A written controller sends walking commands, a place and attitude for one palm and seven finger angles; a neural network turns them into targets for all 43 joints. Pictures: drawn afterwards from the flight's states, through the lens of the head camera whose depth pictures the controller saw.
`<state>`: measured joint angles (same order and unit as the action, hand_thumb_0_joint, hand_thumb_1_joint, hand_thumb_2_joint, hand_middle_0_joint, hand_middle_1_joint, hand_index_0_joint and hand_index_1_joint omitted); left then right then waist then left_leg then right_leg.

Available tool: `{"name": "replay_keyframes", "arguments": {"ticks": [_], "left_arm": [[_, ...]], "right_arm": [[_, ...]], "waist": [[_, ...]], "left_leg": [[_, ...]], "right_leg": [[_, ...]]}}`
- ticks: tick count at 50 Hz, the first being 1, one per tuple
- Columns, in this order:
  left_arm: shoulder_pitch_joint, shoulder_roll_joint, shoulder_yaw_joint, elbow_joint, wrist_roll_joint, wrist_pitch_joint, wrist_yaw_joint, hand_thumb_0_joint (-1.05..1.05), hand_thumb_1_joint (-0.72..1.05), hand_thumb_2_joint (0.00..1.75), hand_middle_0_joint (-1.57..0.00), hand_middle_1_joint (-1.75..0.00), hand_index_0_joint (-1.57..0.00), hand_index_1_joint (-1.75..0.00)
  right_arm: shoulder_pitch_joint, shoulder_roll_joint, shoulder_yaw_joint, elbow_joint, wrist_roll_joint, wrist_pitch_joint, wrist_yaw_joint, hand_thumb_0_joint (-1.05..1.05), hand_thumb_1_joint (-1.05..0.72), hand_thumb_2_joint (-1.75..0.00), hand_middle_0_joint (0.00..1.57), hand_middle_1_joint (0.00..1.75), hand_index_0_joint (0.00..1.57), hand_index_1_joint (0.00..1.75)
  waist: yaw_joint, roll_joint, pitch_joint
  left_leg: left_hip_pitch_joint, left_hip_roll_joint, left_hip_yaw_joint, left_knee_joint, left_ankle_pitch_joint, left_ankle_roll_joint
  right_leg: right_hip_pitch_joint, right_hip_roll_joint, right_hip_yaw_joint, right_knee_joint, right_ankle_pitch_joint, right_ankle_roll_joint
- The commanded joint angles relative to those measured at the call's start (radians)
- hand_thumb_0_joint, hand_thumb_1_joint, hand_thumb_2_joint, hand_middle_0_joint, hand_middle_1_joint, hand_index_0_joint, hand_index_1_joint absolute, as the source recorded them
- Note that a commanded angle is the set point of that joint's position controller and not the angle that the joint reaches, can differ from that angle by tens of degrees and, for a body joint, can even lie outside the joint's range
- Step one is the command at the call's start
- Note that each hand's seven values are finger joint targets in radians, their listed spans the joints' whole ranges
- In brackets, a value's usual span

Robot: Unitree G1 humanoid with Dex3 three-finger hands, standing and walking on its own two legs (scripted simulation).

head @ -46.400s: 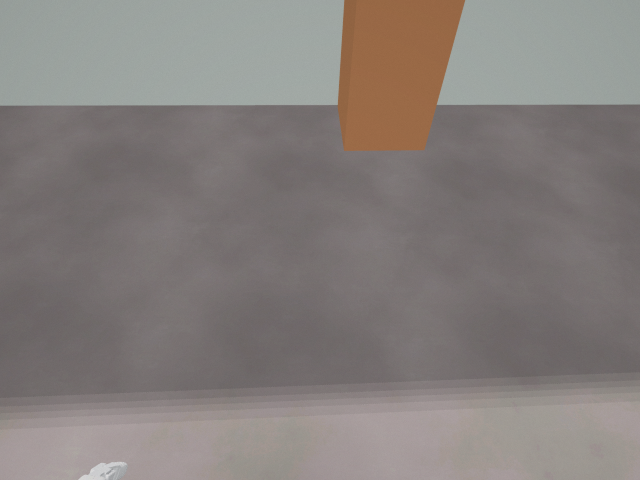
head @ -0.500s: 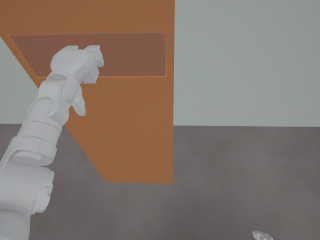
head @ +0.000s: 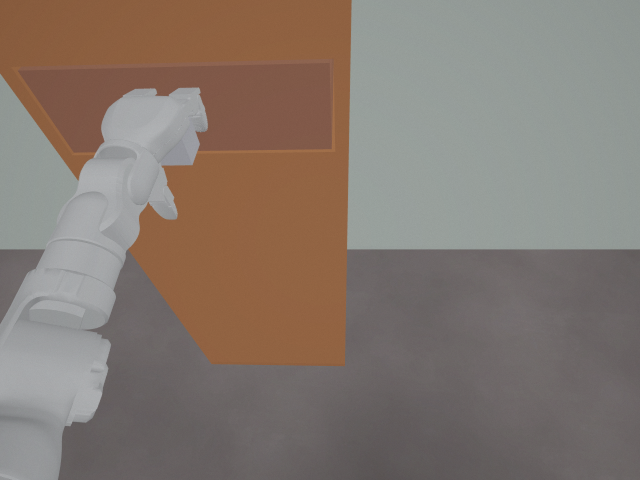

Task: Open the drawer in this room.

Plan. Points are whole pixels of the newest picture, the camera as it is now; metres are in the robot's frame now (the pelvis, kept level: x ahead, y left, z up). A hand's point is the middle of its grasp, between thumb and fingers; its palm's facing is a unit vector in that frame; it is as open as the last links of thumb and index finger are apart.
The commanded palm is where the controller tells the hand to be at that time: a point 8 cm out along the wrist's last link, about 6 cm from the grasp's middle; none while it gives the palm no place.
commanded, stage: close the thumb around the handle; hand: left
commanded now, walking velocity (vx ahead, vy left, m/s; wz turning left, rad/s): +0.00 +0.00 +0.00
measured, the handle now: (179, 131) +0.50 +0.20 +0.18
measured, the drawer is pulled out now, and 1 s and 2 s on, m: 0.00 0.01 0.05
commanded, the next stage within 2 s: pull the drawer open in 0.50 s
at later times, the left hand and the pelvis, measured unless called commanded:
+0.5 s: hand (166, 159) +0.46 +0.21 +0.16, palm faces +0.03 -0.02 -1.00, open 8.0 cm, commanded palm +0.44 +0.23 +0.20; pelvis +0.01 +0.00 +0.00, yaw +0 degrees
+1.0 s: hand (164, 165) +0.45 +0.21 +0.16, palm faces +0.08 -0.06 -1.00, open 7.9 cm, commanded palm +0.43 +0.23 +0.20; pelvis +0.03 +0.00 +0.00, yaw -2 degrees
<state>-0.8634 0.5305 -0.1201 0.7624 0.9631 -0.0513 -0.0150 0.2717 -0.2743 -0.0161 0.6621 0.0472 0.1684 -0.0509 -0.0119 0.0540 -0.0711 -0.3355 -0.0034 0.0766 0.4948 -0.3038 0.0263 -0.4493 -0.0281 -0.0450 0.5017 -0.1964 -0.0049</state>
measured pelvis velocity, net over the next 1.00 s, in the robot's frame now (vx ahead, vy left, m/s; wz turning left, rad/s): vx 0.03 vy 0.00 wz -0.03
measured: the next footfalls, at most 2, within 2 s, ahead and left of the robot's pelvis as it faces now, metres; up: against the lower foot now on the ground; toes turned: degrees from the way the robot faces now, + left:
none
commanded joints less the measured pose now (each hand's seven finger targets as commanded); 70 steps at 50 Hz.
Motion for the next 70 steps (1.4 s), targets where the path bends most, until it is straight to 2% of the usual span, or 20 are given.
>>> {"name": "replay_keyframes", "arguments": {"ticks": [1, 3, 7, 9, 10, 15, 20, 23, 29, 38, 43, 45, 48, 50, 51, 53, 55, 57, 60, 70], "left_arm": [[-0.401, 0.225, 0.084, -0.144, 0.000, 0.008, 0.017, 0.00, 0.12, 0.56, -0.34, -1.27, -0.34, -1.27], [-0.380, 0.207, 0.077, -0.118, -0.001, 0.017, 0.014, 0.00, 0.23, 0.61, -0.35, -1.28, -0.35, -1.28], [-0.381, 0.216, 0.083, -0.147, 0.002, 0.019, 0.013, 0.00, 0.45, 0.71, -0.37, -1.30, -0.37, -1.30], [-0.402, 0.179, 0.055, -0.179, -0.002, 0.021, 0.012, 0.00, 0.56, 0.76, -0.38, -1.31, -0.38, -1.31], [-0.380, 0.210, 0.086, -0.191, -0.005, 0.021, 0.011, 0.00, 0.62, 0.78, -0.38, -1.32, -0.38, -1.32], [-0.346, 0.190, 0.069, -0.194, -0.010, 0.038, -0.001, 0.00, 0.90, 0.90, -0.40, -1.35, -0.40, -1.35], [-0.340, 0.256, 0.119, -0.206, -0.006, 0.037, -0.003, 0.00, 0.90, 0.90, -0.40, -1.35, -0.40, -1.35], [-0.349, 0.205, 0.074, -0.187, -0.008, 0.044, -0.010, 0.00, 0.90, 0.90, -0.40, -1.35, -0.40, -1.35], [-0.341, 0.267, 0.124, -0.195, -0.003, 0.034, -0.008, 0.00, 0.90, 0.90, -0.40, -1.35, -0.40, -1.35], [-0.049, 0.290, 0.194, -0.385, -0.050, 0.039, -0.028, 0.00, 0.90, 0.90, -0.40, -1.35, -0.40, -1.35], [0.041, 0.281, 0.201, -0.473, -0.069, 0.077, -0.036, 0.00, 0.90, 0.90, -0.40, -1.35, -0.40, -1.35], [0.112, 0.323, 0.251, -0.539, -0.075, 0.087, -0.035, 0.00, 0.90, 0.90, -0.40, -1.35, -0.40, -1.35], [0.171, 0.304, 0.252, -0.591, -0.083, 0.112, -0.036, 0.00, 0.90, 0.90, -0.40, -1.35, -0.40, -1.35], [-0.058, 0.269, 0.174, -0.492, -0.069, 0.130, -0.033, 0.00, 0.90, 0.90, -0.40, -1.35, -0.40, -1.35], [-0.153, 0.289, 0.167, -0.421, -0.057, 0.136, -0.027, 0.00, 0.90, 0.90, -0.40, -1.35, -0.40, -1.35], [-0.149, 0.289, 0.160, -0.361, -0.037, 0.140, -0.031, 0.00, 0.90, 0.90, -0.40, -1.35, -0.40, -1.35], [-0.228, 0.296, 0.148, -0.367, -0.026, 0.131, -0.031, 0.00, 0.90, 0.90, -0.40, -1.35, -0.40, -1.35], [-0.240, 0.246, 0.112, -0.327, -0.027, 0.127, -0.034, 0.00, 0.90, 0.90, -0.40, -1.35, -0.40, -1.35], [-0.269, 0.280, 0.134, -0.288, -0.031, 0.106, -0.037, 0.00, 0.90, 0.90, -0.40, -1.35, -0.40, -1.35], [-0.311, 0.232, 0.100, -0.253, -0.016, 0.028, -0.016, 0.00, 0.90, 0.90, -0.40, -1.35, -0.40, -1.35]], "right_arm": [[-0.028, -0.130, -0.039, -0.122, 0.001, -0.036, -0.005, 0.00, -0.90, -0.90, 0.20, 0.30, 0.20, 0.30], [-0.027, -0.131, -0.037, -0.118, 0.003, -0.033, -0.004, 0.00, -0.90, -0.90, 0.20, 0.30, 0.20, 0.30], [-0.032, -0.130, -0.037, -0.124, 0.002, -0.032, -0.003, 0.00, -0.90, -0.90, 0.20, 0.30, 0.20, 0.30], [-0.034, -0.126, -0.040, -0.125, 0.001, -0.034, 0.000, 0.00, -0.90, -0.90, 0.20, 0.30, 0.20, 0.30], [-0.037, -0.131, -0.042, -0.130, 0.000, -0.033, 0.000, 0.00, -0.90, -0.90, 0.20, 0.30, 0.20, 0.30], [-0.055, -0.129, -0.036, -0.133, 0.002, -0.026, 0.002, 0.00, -0.90, -0.90, 0.20, 0.30, 0.20, 0.30], [-0.055, -0.133, -0.034, -0.134, -0.002, -0.023, -0.001, 0.00, -0.90, -0.90, 0.20, 0.30, 0.20, 0.30], [-0.059, -0.126, -0.030, -0.130, 0.002, -0.019, -0.002, 0.00, -0.90, -0.90, 0.20, 0.30, 0.20, 0.30], [-0.054, -0.128, -0.031, -0.131, -0.001, -0.020, -0.005, 0.00, -0.90, -0.90, 0.20, 0.30, 0.20, 0.30], [-0.110, -0.129, -0.033, -0.192, -0.001, -0.008, 0.018, 0.00, -0.90, -0.90, 0.20, 0.30, 0.20, 0.30], [-0.136, -0.138, -0.031, -0.203, 0.005, -0.004, 0.031, 0.00, -0.90, -0.90, 0.20, 0.30, 0.20, 0.30], [-0.148, -0.141, -0.035, -0.212, 0.000, -0.006, 0.034, 0.00, -0.90, -0.90, 0.20, 0.30, 0.20, 0.30], [-0.157, -0.135, -0.033, -0.209, 0.001, -0.003, 0.046, 0.00, -0.90, -0.90, 0.20, 0.30, 0.20, 0.30], [-0.142, -0.148, -0.030, -0.160, 0.008, -0.004, 0.030, 0.00, -0.90, -0.90, 0.20, 0.30, 0.20, 0.30], [-0.131, -0.150, -0.029, -0.140, 0.010, -0.009, 0.021, 0.00, -0.90, -0.90, 0.20, 0.30, 0.20, 0.30], [-0.110, -0.146, -0.026, -0.128, 0.007, -0.012, 0.009, 0.00, -0.90, -0.90, 0.20, 0.30, 0.20, 0.30], [-0.108, -0.143, -0.028, -0.120, 0.002, -0.013, 0.004, 0.00, -0.90, -0.90, 0.20, 0.30, 0.20, 0.30], [-0.103, -0.130, -0.024, -0.115, 0.002, -0.012, 0.003, 0.00, -0.90, -0.90, 0.20, 0.30, 0.20, 0.30], [-0.105, -0.135, -0.024, -0.115, 0.000, -0.008, -0.005, 0.00, -0.90, -0.90, 0.20, 0.30, 0.20, 0.30], [-0.089, -0.121, -0.027, -0.143, -0.002, -0.016, -0.002, 0.00, -0.90, -0.90, 0.20, 0.30, 0.20, 0.30]], "waist": [[0.003, -0.068, -0.309], [-0.001, -0.091, -0.272], [0.004, -0.075, -0.304], [-0.001, -0.064, -0.315], [0.009, -0.073, -0.333], [0.004, -0.088, -0.306], [0.019, -0.087, -0.339], [0.005, -0.087, -0.290], [0.020, -0.086, -0.332], [0.075, -0.099, -0.356], [0.075, -0.108, -0.313], [0.096, -0.086, -0.375], [0.094, -0.086, -0.353], [0.028, -0.114, -0.277], [0.016, -0.101, -0.256], [0.027, -0.111, -0.300], [0.023, -0.063, -0.343], [0.018, -0.069, -0.331], [0.018, -0.096, -0.333], [0.021, -0.060, -0.314]], "left_leg": [[0.023, -0.008, -0.040, -0.061, 0.296, 0.007], [0.016, -0.006, -0.042, -0.066, 0.278, 0.005], [0.034, -0.007, -0.047, -0.059, 0.304, 0.004], [0.054, -0.006, -0.043, -0.054, 0.325, 0.004], [0.057, -0.006, -0.045, -0.050, 0.353, 0.005], [0.048, -0.007, -0.042, -0.049, 0.357, 0.005], [0.038, -0.009, -0.041, -0.046, 0.379, 0.005], [0.029, -0.008, -0.038, -0.049, 0.353, 0.004], [0.023, -0.011, -0.037, -0.045, 0.362, 0.005], [0.024, -0.005, -0.028, -0.055, 0.445, 0.008], [0.027, -0.002, -0.026, -0.061, 0.444, 0.006], [0.051, -0.004, -0.025, -0.051, 0.513, 0.005], [0.060, -0.001, -0.029, -0.048, 0.568, 0.001], [0.056, 0.002, -0.027, -0.045, 0.499, 0.001], [0.048, -0.001, -0.027, -0.047, 0.447, -0.001], [0.052, -0.010, -0.028, -0.047, 0.435, 0.000], [0.078, -0.014, -0.028, -0.038, 0.458, -0.002], [0.077, -0.013, -0.035, -0.036, 0.455, -0.004], [0.055, -0.016, -0.032, -0.040, 0.417, 0.000], [0.042, -0.013, -0.043, -0.057, 0.316, 0.001]], "right_leg": [[0.261, 0.022, 0.032, -0.027, 0.194, -0.029], [0.239, 0.025, 0.024, -0.031, 0.176, -0.029], [0.247, 0.026, 0.025, -0.023, 0.190, -0.031], [0.241, 0.026, 0.027, -0.023, 0.208, -0.031], [0.263, 0.026, 0.027, -0.021, 0.227, -0.034], [0.260, 0.026, 0.025, -0.024, 0.242, -0.031], [0.304, 0.022, 0.029, -0.015, 0.276, -0.032], [0.268, 0.023, 0.023, -0.018, 0.260, -0.028], [0.307, 0.021, 0.030, -0.011, 0.277, -0.029], [0.405, 0.017, 0.038, -0.001, 0.378, -0.025], [0.389, 0.021, 0.034, -0.012, 0.372, -0.023], [0.437, 0.019, 0.042, 0.001, 0.427, -0.025], [0.429, 0.021, 0.033, 0.003, 0.460, -0.021], [0.332, 0.029, 0.023, -0.020, 0.404, -0.022], [0.298, 0.033, 0.026, -0.028, 0.357, -0.022], [0.321, 0.031, 0.025, -0.021, 0.342, -0.025], [0.324, 0.026, 0.028, -0.016, 0.357, -0.029], [0.310, 0.025, 0.021, -0.013, 0.350, -0.029], [0.338, 0.017, 0.029, -0.020, 0.348, -0.025], [0.301, 0.017, 0.028, -0.031, 0.219, -0.031]]}}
